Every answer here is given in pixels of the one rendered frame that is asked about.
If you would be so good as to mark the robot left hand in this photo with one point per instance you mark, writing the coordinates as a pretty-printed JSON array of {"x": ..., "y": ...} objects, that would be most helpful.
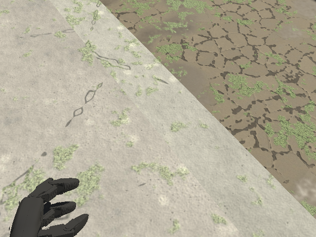
[{"x": 35, "y": 211}]

